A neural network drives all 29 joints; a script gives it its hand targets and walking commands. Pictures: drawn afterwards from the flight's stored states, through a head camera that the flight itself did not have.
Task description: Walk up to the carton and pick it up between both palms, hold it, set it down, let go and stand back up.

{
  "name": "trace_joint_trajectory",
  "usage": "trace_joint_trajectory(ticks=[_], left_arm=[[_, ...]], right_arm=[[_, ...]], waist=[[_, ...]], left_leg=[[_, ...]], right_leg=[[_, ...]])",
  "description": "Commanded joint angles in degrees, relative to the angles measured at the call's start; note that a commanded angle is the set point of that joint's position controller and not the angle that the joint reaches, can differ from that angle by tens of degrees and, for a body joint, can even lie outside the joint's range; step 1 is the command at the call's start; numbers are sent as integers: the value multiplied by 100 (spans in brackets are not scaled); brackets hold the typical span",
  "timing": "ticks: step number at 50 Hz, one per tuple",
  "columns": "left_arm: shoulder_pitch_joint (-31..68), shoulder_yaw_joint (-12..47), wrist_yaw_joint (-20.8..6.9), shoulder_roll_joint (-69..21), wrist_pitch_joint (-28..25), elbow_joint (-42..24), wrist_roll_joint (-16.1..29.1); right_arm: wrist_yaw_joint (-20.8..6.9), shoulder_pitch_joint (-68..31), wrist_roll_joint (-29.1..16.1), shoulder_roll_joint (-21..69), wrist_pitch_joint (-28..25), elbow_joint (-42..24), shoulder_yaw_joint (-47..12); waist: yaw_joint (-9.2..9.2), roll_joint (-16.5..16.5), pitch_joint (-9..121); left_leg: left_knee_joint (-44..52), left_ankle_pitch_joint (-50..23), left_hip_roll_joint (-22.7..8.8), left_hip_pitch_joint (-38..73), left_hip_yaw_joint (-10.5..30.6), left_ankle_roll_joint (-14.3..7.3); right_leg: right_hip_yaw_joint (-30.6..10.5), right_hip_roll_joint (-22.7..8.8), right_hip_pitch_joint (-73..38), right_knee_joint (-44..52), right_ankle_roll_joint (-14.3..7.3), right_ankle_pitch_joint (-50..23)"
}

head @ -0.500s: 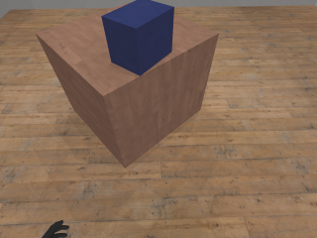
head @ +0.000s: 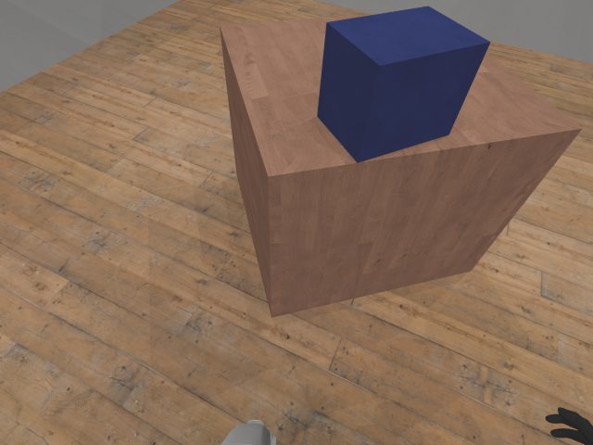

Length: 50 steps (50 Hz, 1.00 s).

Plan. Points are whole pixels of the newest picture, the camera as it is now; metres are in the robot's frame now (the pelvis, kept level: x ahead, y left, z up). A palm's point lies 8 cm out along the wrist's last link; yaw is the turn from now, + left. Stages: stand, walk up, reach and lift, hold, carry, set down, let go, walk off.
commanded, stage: walk up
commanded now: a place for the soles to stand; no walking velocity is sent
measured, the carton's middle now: (393, 83) +0.84 -0.13 +0.05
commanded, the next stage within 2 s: none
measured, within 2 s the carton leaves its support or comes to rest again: neither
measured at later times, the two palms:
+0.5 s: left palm (221, 415) +0.18 +0.14 -0.10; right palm out of the picture +0.32 -0.49 -0.07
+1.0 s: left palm (352, 347) +0.29 -0.04 -0.08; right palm out of the picture +0.51 -0.64 -0.07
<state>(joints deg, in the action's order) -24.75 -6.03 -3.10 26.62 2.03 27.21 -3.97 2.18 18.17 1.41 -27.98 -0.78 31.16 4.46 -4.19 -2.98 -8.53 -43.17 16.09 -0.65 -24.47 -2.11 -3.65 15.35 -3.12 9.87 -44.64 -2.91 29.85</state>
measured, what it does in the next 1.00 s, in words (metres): steps to the right, turning left: right foot, then left foot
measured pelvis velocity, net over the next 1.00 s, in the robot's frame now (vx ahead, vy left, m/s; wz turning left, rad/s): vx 0.28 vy -0.36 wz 0.38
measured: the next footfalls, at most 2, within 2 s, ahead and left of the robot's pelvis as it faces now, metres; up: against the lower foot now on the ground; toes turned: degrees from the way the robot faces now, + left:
right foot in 0.32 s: +0.24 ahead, -0.30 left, +0.00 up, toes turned +4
left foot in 0.52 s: +0.21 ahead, -0.04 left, +0.00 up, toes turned +11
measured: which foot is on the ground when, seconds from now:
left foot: down 0.00-0.34, up 0.36-0.50, down 0.52-0.78, up 0.80-1.00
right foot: down 0.00-0.00, up 0.02-0.30, down 0.32-0.54, up 0.56-0.76, down 0.78-1.00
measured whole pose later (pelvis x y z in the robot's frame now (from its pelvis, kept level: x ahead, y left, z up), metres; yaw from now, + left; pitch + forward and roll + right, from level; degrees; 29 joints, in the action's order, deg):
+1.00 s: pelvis +0.28 -0.36 -0.02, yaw +22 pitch -7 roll -1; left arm -16.6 -2.3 -2.7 23.0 3.2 27.4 -1.9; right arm 5.3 16.9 0.2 -27.9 -0.4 34.8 4.1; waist -0.4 0.0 -10.6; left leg -68.8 32.9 0.2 -27.4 0.9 -1.2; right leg 9.6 -2.9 21.7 -52.7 -3.2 24.2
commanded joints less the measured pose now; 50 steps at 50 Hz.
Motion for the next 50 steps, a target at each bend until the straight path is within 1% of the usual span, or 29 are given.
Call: trace_joint_trajectory(ticks=[1, 2, 3, 5, 8, 13, 15, 17, 18, 19, 20, 22, 24, 26, 27, 28, 29, 30, 31, 34, 37, 39, 40, 41, 42, 43, 45, 48, 50], left_arm=[[237, -191, -59, 524, -89, -932, 8], [644, -415, -30, 1223, 30, -1120, -7], [1019, -424, -32, 1305, 53, -1337, 37], [823, -387, 27, 1097, 73, -1175, 93], [430, -474, -75, 1058, 139, -1014, 77], [464, -477, -221, 1120, 132, -1058, 103], [-151, -497, -233, 1061, 125, -949, 152], [-1327, -616, -188, 1287, 58, -526, 108], [-1198, -668, -127, 1744, -22, -730, 223], [-249, -564, -145, 1738, -108, -887, 298], [108, -575, -91, 1859, -128, -981, 341], [554, -507, 61, 1713, -147, -897, 260], [712, -368, 101, 1521, -109, -837, 100], [1134, -194, 89, 1084, -15, -814, 72], [1025, -118, 46, 827, -21, -934, 104], [1295, -286, 84, 960, 86, -1184, 105], [1620, -387, 142, 1200, 139, -1263, 66], [1664, -409, 99, 1222, 177, -1364, 122], [1611, -337, 129, 1090, 103, -1285, 105], [1090, -392, -4, 868, 112, -1031, 134], [559, -389, -142, 795, 98, -848, 159], [-226, -581, -177, 1193, 58, -381, 157], [-649, -589, -102, 1444, 45, -388, 119], [-309, -582, -53, 1598, 33, -546, 292], [260, -585, -56, 1734, -1, -739, 334], [620, -555, 5, 1691, 34, -831, 313], [922, -506, 85, 1694, -1, -708, 226], [675, -286, 164, 1224, 0, -472, 187], [468, -278, 174, 1182, -19, -353, 200]], right_arm=[[289, 2059, 150, -1919, -45, -298, 667], [410, 1672, 19, -1849, -8, -465, 576], [539, 1355, 24, -1908, -55, -654, 550], [551, 1000, 59, -1854, -151, -699, 480], [481, 349, 129, -1803, -254, -925, 383], [396, -23, 171, -1962, -273, -972, 446], [408, -583, 184, -2127, -248, -1041, 492], [402, -643, 210, -1363, -143, -1059, 281], [390, -637, -97, -1102, -168, -1269, 248], [486, -716, -91, -1233, -175, -1294, 239], [445, -493, -133, -1362, -210, -1160, 384], [388, -68, -125, -1295, -232, -800, 408], [275, 265, -175, -1058, -327, -361, 345], [312, 1036, -127, -1121, -379, -47, 433], [339, 1631, -6, -1810, -416, -16, 591], [389, 1698, 83, -2201, -347, -12, 664], [447, 1548, 22, -1958, -297, -146, 562], [527, 1245, 103, -2149, -319, -277, 607], [578, 1250, 134, -1977, -314, -339, 578], [551, 484, 196, -1793, -352, -663, 501], [480, 5, 176, -1929, -285, -716, 523], [443, 30, 148, -1501, -211, -777, 377], [451, -340, 3, -1059, -169, -961, 231], [529, -474, -187, -1068, -125, -1110, 249], [562, -371, -144, -1201, -91, -1079, 320], [526, -116, -183, -1264, -95, -834, 337], [461, 459, -199, -1306, -130, -378, 440], [374, 229, -122, -1220, -75, -80, 423], [324, -166, -87, -1190, -115, -86, 385]], waist=[[1356, 1848, 1531], [1206, 797, 1439], [1176, 544, 1210], [904, 574, 588], [499, 738, 279], [371, 1329, 181], [-194, 1358, 305], [-791, -311, 435], [-704, -1609, 414], [-277, -1005, -147], [-56, -881, -268], [361, -697, -505], [392, -808, 55], [762, -953, 402], [1073, 725, 835], [1110, 1200, 960], [1149, 584, 860], [1057, 966, 341], [1027, 602, 313], [574, 1387, 447], [213, 1541, 772], [-374, 351, 907], [-784, -1378, 824], [-613, -1772, 790], [-279, -1120, 301], [-74, -538, 192], [355, -930, 235], [160, -1093, 225], [77, -461, 91]], left_leg=[[1728, 1808, -2103, 3732, 4645, -1591], [2249, 2431, -2480, 3150, 5535, -1757], [2166, 2177, -2515, 2867, 5449, -1752], [1794, 1396, -2147, 1847, 4149, -1434], [1783, 2343, -1476, 176, 3093, -1161], [1650, 3307, -1356, -802, 2914, -856], [1168, 3831, -1285, -1596, 2626, -680], [-1224, 3315, -149, -2603, 649, 35], [-2912, 2762, 460, -2769, 169, 345], [-3341, 2225, 114, -2618, 892, 309], [-3717, 1818, 92, -2257, 916, 281], [-3226, 1476, -217, -1735, 803, 236], [-1864, 1847, -200, -411, 574, 45], [203, 820, -50, 1697, 602, -86], [1328, 1308, -1178, 2243, 3250, -545], [1806, 872, -2061, 2516, 5482, -1396], [1608, 425, -2360, 2737, 5293, -1690], [1280, -94, -2605, 2463, 5095, -1886], [952, -1176, -2346, 2610, 4833, -1855], [793, -727, -1819, 1058, 2958, -1226], [709, 431, -1170, 30, 2229, -794], [-748, 1320, -456, -1597, 845, -215], [-2410, 1963, 167, -2172, 194, 244], [-3336, 2709, 386, -2334, 683, 326], [-3603, 2167, 185, -2174, 985, 275], [-3603, 1757, 62, -2123, 942, 257], [-3446, 1474, -168, -1578, 856, 219], [-2803, 1619, -201, -1062, 704, 237], [-2033, 1734, -269, -855, 526, 221]], right_leg=[[-607, 237, 3509, -2706, 304, 522], [-1658, -134, 3762, -3541, 367, 581], [-2063, -340, 3982, -3944, 474, 491], [-2311, -710, 3869, -3696, 455, 412], [-2099, -605, 2774, -2991, 328, -128], [-1803, -425, 1982, -1773, 212, -435], [-1578, -267, 806, -1583, 52, -1164], [-1529, 91, -576, 191, -94, 399], [-4826, -1697, -15, 2489, -886, 2098], [-5930, -1900, 767, 3155, -1251, 2729], [-6037, -2043, 1119, 3528, -1370, 2640], [-5340, -2011, 1371, 2768, -1322, 1703], [-3092, -1644, 1427, 1522, -1001, -828], [-1720, -950, 2460, -142, -406, -1534], [-1088, -380, 3169, -2174, 24, -1158], [-1690, 23, 4062, -2679, 45, 621], [-2068, -292, 4371, -2900, 72, 627], [-2474, -622, 4622, -3247, 284, 605], [-2577, -453, 4855, -3288, 411, 825], [-2230, -688, 3373, -2390, 359, -97], [-1435, -148, 1656, -1177, 64, -837], [-873, 424, -623, -472, -74, -412], [-3259, -1022, -386, 1620, -449, 811], [-5300, -1597, 19, 2710, -1076, 982], [-5582, -1718, 730, 3150, -917, 1942], [-5489, -1785, 537, 3192, -601, 2097], [-4829, -1823, 649, 2792, -357, 1381], [-3962, -1664, 705, 2584, -445, 391], [-3591, -1703, 689, 2358, -518, -794]])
